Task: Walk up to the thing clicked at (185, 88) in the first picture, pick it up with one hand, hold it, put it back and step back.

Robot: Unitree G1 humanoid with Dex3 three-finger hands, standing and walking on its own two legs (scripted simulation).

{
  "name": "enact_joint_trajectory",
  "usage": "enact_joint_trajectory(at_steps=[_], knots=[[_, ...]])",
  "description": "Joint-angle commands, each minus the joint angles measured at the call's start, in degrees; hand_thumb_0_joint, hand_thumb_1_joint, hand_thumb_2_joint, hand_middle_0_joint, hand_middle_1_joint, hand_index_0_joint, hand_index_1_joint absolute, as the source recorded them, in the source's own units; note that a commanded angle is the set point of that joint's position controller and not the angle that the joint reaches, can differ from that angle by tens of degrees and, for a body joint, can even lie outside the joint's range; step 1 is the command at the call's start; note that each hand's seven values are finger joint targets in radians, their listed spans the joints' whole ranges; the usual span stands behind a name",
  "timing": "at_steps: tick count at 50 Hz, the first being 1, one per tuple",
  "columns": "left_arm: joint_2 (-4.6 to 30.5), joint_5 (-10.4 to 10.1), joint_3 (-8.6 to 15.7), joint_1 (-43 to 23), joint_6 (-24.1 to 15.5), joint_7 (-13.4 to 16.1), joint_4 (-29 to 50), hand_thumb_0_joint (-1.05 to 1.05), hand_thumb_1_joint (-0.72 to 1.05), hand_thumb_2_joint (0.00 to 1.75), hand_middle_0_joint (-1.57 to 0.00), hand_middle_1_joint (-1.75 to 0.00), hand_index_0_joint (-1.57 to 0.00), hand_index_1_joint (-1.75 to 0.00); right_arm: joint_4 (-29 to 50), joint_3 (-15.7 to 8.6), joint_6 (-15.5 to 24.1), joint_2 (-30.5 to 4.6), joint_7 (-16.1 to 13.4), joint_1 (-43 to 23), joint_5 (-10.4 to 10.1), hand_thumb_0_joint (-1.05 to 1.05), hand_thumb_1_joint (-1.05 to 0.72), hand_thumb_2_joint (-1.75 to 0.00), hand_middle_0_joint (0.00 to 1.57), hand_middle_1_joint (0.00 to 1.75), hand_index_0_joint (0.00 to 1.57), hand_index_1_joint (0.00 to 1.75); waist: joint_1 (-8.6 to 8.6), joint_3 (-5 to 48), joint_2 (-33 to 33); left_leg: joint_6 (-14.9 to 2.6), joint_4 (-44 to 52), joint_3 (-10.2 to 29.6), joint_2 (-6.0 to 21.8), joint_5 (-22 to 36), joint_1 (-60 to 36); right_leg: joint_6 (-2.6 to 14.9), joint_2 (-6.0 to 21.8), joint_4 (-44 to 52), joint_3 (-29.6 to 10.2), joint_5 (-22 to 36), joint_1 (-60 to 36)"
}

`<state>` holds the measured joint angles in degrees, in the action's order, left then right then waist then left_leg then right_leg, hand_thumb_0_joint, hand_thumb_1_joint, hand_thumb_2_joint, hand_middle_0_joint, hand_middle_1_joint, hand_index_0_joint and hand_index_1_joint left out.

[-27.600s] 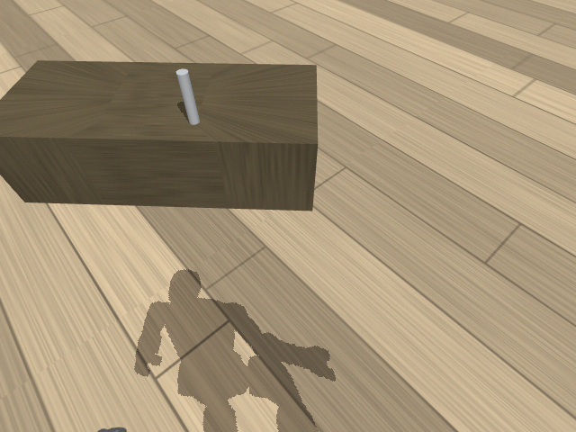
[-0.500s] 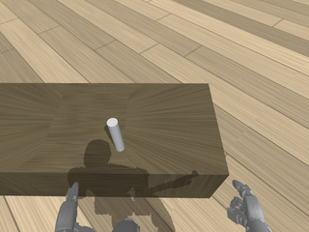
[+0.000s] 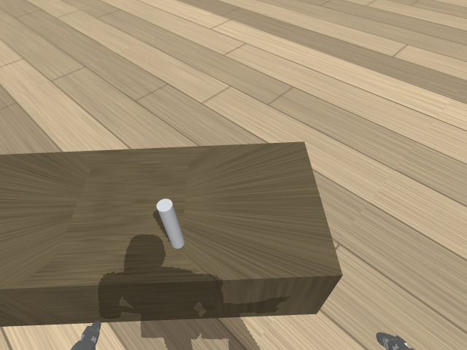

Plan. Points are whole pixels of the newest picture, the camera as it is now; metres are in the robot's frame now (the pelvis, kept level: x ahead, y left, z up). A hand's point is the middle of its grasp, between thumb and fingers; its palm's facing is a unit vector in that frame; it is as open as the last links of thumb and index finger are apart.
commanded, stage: home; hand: left
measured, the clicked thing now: (171, 225) +0.49 +0.21 -0.25
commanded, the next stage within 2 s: stand in 1.38 s
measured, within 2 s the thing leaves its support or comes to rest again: neither
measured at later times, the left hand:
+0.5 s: hand out of the picture +0.04 +0.28 -0.13, palm faces -0.05 -0.93 -0.37, open 17.5 cm
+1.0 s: hand out of the picture -0.01 +0.28 -0.13, palm faces -0.05 -0.93 -0.37, open 17.5 cm
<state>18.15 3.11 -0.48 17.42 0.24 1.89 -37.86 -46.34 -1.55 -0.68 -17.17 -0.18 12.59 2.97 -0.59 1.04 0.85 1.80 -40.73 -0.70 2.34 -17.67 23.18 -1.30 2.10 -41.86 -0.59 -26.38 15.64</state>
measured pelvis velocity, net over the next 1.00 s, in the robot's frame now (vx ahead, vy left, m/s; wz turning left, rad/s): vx -0.03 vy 0.03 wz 0.00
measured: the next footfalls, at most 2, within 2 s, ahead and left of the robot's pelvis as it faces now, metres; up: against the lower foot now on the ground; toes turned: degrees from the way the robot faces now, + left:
none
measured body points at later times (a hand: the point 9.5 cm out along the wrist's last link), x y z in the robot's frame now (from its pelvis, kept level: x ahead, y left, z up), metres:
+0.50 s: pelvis -0.02 +0.03 +0.03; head -0.03 +0.03 +0.48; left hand +0.04 +0.33 -0.10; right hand +0.05 -0.25 -0.11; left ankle +0.04 +0.14 -0.71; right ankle -0.04 -0.13 -0.71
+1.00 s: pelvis -0.03 +0.03 +0.03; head -0.03 +0.02 +0.48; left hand -0.01 +0.33 -0.11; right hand +0.02 -0.27 -0.11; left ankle +0.04 +0.14 -0.71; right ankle -0.04 -0.13 -0.71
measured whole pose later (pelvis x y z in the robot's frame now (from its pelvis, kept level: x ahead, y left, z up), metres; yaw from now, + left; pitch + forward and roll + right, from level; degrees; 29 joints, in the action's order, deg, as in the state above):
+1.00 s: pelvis -0.03 +0.03 +0.03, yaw +0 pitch -3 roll -1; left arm 20.0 1.6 -0.7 13.9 -0.3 0.6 -64.2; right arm -64.2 -0.8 -0.8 -19.6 0.7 9.7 1.0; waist -0.4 -2.8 1.3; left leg -0.2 -23.8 -1.3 1.0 -7.0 13.7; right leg -3.3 3.3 -23.2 -0.5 -14.4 5.6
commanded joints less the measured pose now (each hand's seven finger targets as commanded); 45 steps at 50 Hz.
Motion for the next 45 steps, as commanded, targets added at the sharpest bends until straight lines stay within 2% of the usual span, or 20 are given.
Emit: enact_joint_trajectory(at_steps=[1, 2, 4, 5, 9, 12, 13, 17, 21, 23, 24, 26, 28, 29, 34, 37, 39, 42, 44, 45], knots=[[11.1, -0.7, 3.7, -4.0, -2.8, 1.0, 1.1, 0.00, -0.59, 0.04, -0.04, -0.05, -0.05, -0.05, 3.4, -2.6, 1.6, -7.7, -0.3, -4.0, -0.5, 0.00, -0.90, -0.90, 0.20, 0.30, 0.20, 0.30, 0.02, -0.5, -3.9, -2.88, 7.8, 2.2, 0.6, 10.6, -9.5, 3.17, 4.8, 15.6, -5.9, 18.5, 3.7], [11.2, -0.9, 3.6, -3.7, -2.8, 1.0, -0.2, 0.00, -0.56, 0.06, -0.05, -0.06, -0.05, -0.06, 2.6, -2.6, 1.6, -8.0, -0.3, -4.2, -0.5, 0.00, -0.90, -0.90, 0.20, 0.30, 0.20, 0.30, 0.19, -0.1, -3.6, -3.05, 8.0, 2.6, 0.9, 14.6, -10.8, 3.03, 4.7, 15.0, -5.2, 24.1, 1.9], [11.4, -1.3, 3.5, -3.4, -2.6, 1.3, -2.5, 0.00, -0.58, 0.05, -0.05, -0.06, -0.05, -0.05, 0.7, -2.7, 1.7, -9.1, -0.4, -2.6, -0.8, 0.00, -0.90, -0.90, 0.20, 0.30, 0.20, 0.30, 0.18, 2.3, -2.2, -3.12, 9.1, 3.0, 2.1, 20.2, -13.8, 2.46, 3.8, 13.7, -3.3, 27.3, -0.9], [11.2, -1.4, 3.4, -3.5, -2.4, 1.3, -3.5, 0.00, -0.57, 0.05, -0.05, -0.06, -0.05, -0.05, -0.3, -2.6, 1.6, -9.3, -0.5, -2.3, -0.8, 0.00, -0.90, -0.90, 0.20, 0.30, 0.20, 0.30, 0.26, 2.1, -1.7, -3.08, 10.2, 3.2, 2.4, 20.5, -14.5, 2.34, 3.4, 14.0, -2.7, 25.0, -0.7], [11.9, -1.6, 3.2, -4.1, -1.9, 1.4, -7.3, 0.00, -0.55, 0.06, -0.05, -0.06, -0.05, -0.06, -3.1, -2.4, 1.6, -10.5, -0.8, -2.7, -1.2, 0.00, -0.90, -0.90, 0.20, 0.30, 0.20, 0.30, 0.46, 3.6, -0.9, -2.91, 12.7, 3.6, 3.2, 23.7, -16.7, 2.10, 3.5, 15.5, -2.1, 26.2, -4.2], [12.2, -1.4, 2.8, -4.5, -1.4, 1.3, -10.2, 0.00, -0.58, 0.04, -0.05, -0.05, -0.05, -0.05, -5.0, -2.3, 1.2, -11.5, -0.9, -4.3, -1.3, 0.00, -0.90, -0.90, 0.20, 0.30, 0.20, 0.30, 0.61, 0.5, 1.3, -2.66, 16.6, 4.5, 3.5, 15.4, -16.1, 1.76, 3.3, 18.4, -2.1, 18.0, -3.6], [12.3, -1.4, 2.7, -4.6, -1.3, 1.2, -11.2, 0.00, -0.59, 0.04, -0.04, -0.05, -0.05, -0.05, -5.7, -2.0, 1.1, -11.5, -0.9, -4.6, -1.3, 0.00, -0.90, -0.90, 0.20, 0.30, 0.20, 0.30, 0.63, 0.1, 1.3, -2.62, 17.6, 5.0, 3.5, 13.4, -15.4, 1.75, 3.4, 19.3, -2.1, 16.9, -4.0], [13.0, -1.4, 2.4, -5.4, -1.3, 1.0, -14.3, 0.00, -0.58, 0.04, -0.05, -0.05, -0.05, -0.05, -8.1, -1.8, 1.2, -12.1, -0.8, -4.8, -1.6, 0.00, -0.90, -0.90, 0.20, 0.30, 0.20, 0.30, 0.31, -0.7, 0.6, -2.41, 19.5, 5.3, 3.7, 12.7, -17.3, 1.58, 3.9, 21.4, -2.4, 16.9, -4.2], [12.9, -1.4, 2.1, -5.6, -1.1, 0.7, -17.0, 0.00, -0.57, 0.04, -0.05, -0.05, -0.05, -0.05, -10.0, -1.7, 0.9, -12.7, -0.7, -6.0, -1.6, 0.00, -0.90, -0.90, 0.20, 0.30, 0.20, 0.30, 0.56, -3.4, 1.4, -2.29, 22.6, 6.3, 3.8, 5.6, -14.2, 1.45, 3.8, 23.2, -2.2, 12.4, -4.3], [13.2, -1.5, 2.1, -5.9, -1.2, 0.5, -18.0, 0.00, -0.58, 0.04, -0.05, -0.05, -0.05, -0.05, -10.8, -1.8, 1.1, -12.9, -0.6, -6.1, -1.7, 0.00, -0.90, -0.90, 0.20, 0.30, 0.20, 0.30, 0.41, -2.4, 1.0, -2.19, 22.7, 6.2, 3.8, 7.0, -15.9, 1.57, 4.0, 23.6, -2.6, 13.3, -4.5], [13.1, -1.5, 2.1, -5.7, -1.2, 0.5, -18.6, 0.00, -0.57, 0.05, -0.05, -0.05, -0.05, -0.05, -11.2, -1.7, 1.0, -13.0, -0.6, -6.4, -1.8, 0.00, -0.90, -0.90, 0.20, 0.30, 0.20, 0.30, 0.48, -3.1, 1.8, -2.11, 23.4, 6.6, 3.9, 5.1, -14.8, 1.43, 3.9, 23.9, -2.3, 12.1, -4.6], [13.1, -1.5, 2.0, -5.7, -1.3, 0.4, -19.4, 0.00, -0.55, 0.06, -0.05, -0.06, -0.05, -0.05, -11.6, -1.7, 1.0, -13.0, -0.5, -6.4, -1.9, 0.00, -0.90, -0.90, 0.20, 0.30, 0.20, 0.30, 0.45, -2.4, 0.9, -2.23, 23.2, 6.4, 3.8, 5.1, -15.1, 1.36, 4.1, 24.6, -2.5, 12.2, -5.2], [13.1, -1.4, 2.0, -5.9, -1.3, 0.3, -20.1, 0.00, -0.58, 0.04, -0.05, -0.05, -0.05, -0.05, -12.3, -1.7, 0.8, -13.2, -0.4, -6.5, -1.8, 0.00, -0.90, -0.90, 0.20, 0.30, 0.20, 0.30, 0.37, -4.2, 0.8, -2.10, 23.9, 6.6, 3.6, 1.6, -13.5, 1.14, 3.9, 25.5, -2.6, 8.1, -3.6], [13.3, -1.3, 1.9, -5.7, -1.3, 0.3, -20.4, 0.00, -0.58, 0.04, -0.05, -0.05, -0.05, -0.05, -12.4, -1.8, 0.8, -13.1, -0.4, -6.8, -1.9, 0.00, -0.90, -0.90, 0.20, 0.30, 0.20, 0.30, 0.35, -3.9, 0.2, -2.21, 23.6, 6.5, 3.6, 2.1, -14.7, 1.36, 4.1, 25.8, -2.8, 8.0, -2.9], [13.2, -1.3, 2.0, -4.8, -1.1, -0.1, -21.6, 0.00, -0.57, 0.05, -0.05, -0.05, -0.05, -0.05, -13.1, -1.9, 0.6, -14.2, -0.3, -6.4, -1.8, 0.00, -0.90, -0.90, 0.20, 0.30, 0.20, 0.30, 0.60, -4.7, 2.3, -2.11, 25.8, 8.0, 3.9, -6.1, -11.2, 1.38, 3.1, 24.8, -2.2, 4.2, -2.5], [14.0, -1.2, 2.1, -4.6, -1.1, -0.3, -22.3, 0.00, -0.58, 0.04, -0.05, -0.05, -0.05, -0.05, -13.3, -2.0, 0.5, -13.8, -0.2, -6.1, -2.0, 0.00, -0.90, -0.90, 0.20, 0.30, 0.20, 0.30, 0.15, -4.9, -0.1, -2.15, 24.3, 7.5, 3.5, -6.1, -12.8, 1.87, 3.9, 26.5, -3.6, -0.5, 1.0], [13.4, -1.4, 1.9, -4.8, -1.3, -0.4, -22.2, 0.00, -0.56, 0.05, -0.05, -0.05, -0.05, -0.05, -13.5, -2.0, 0.8, -13.9, -0.1, -5.9, -2.1, 0.00, -0.90, -0.90, 0.20, 0.30, 0.20, 0.30, 0.07, -3.4, 0.6, -2.49, 23.6, 7.5, 3.9, -3.3, -14.7, 2.08, 4.1, 25.9, -3.4, 3.2, 0.1], [14.0, -1.6, 2.1, -5.3, -1.5, -0.3, -22.5, 0.00, -0.57, 0.05, -0.05, -0.05, -0.05, -0.05, -13.7, -2.0, 0.8, -14.1, 0.0, -5.5, -2.1, 0.00, -0.90, -0.90, 0.20, 0.30, 0.20, 0.30, -0.07, -3.5, -1.1, -2.69, 23.2, 7.3, 3.7, -2.5, -13.4, 1.88, 4.4, 26.2, -4.0, 3.0, -0.8], [14.1, -1.7, 2.2, -5.5, -1.6, -0.3, -22.8, 0.00, -0.57, 0.05, -0.05, -0.05, -0.05, -0.05, -13.8, -1.8, 1.1, -13.8, 0.0, -5.3, -2.2, 0.00, -0.90, -0.90, 0.20, 0.30, 0.20, 0.30, -0.27, -3.1, -1.0, -2.78, 23.4, 7.3, 4.0, 0.6, -14.3, 2.01, 4.6, 25.5, -3.9, 6.7, -1.6], [13.6, -1.7, 2.0, -5.2, -1.6, -0.3, -22.9, 0.00, -0.55, 0.06, -0.05, -0.06, -0.05, -0.05, -13.8, -1.7, 1.0, -13.9, -0.1, -6.0, -2.2, 0.00, -0.90, -0.90, 0.20, 0.30, 0.20, 0.30, 0.03, -4.1, -1.5, -2.76, 22.8, 7.0, 3.8, 1.3, -14.3, 2.02, 4.7, 26.1, -3.9, 5.9, -0.8]])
